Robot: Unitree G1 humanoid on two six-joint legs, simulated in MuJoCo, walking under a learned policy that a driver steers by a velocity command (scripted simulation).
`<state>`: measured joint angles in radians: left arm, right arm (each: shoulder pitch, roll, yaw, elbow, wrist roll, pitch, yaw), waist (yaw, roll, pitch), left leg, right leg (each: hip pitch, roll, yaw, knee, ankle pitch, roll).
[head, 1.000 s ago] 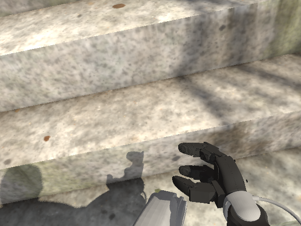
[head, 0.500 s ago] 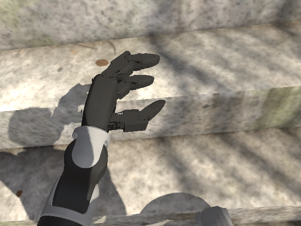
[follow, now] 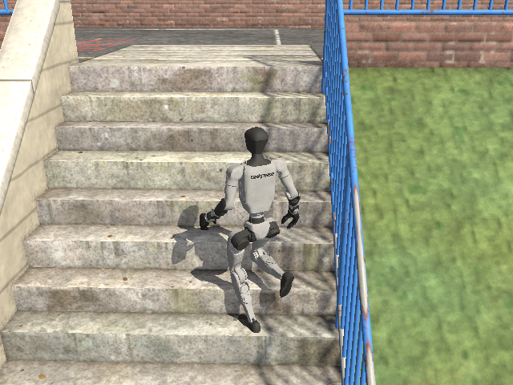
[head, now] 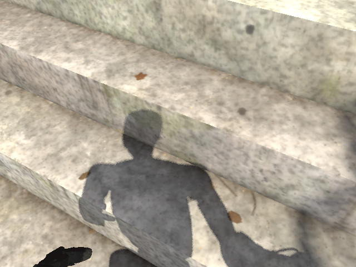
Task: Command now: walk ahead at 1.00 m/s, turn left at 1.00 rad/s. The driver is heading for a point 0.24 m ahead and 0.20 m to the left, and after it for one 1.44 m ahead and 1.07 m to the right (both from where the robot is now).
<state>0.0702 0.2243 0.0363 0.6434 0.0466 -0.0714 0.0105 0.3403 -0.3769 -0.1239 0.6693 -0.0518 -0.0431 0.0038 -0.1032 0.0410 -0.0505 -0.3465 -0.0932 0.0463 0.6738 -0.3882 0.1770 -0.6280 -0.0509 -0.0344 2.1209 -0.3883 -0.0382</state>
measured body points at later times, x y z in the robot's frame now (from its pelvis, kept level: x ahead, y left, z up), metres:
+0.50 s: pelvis +0.19 -0.01 +0.22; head +0.21 -0.03 +0.67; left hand -0.12 +0.14 +0.17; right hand +0.54 -0.14 +0.23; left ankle +0.34 +0.17 -0.28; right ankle +0.18 -0.13 -0.52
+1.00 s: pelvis +0.21 +0.05 +0.21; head +0.18 +0.05 +0.66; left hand +0.46 +0.24 +0.13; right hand +0.29 -0.29 +0.17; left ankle +0.28 +0.17 -0.53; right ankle +0.14 -0.04 -0.40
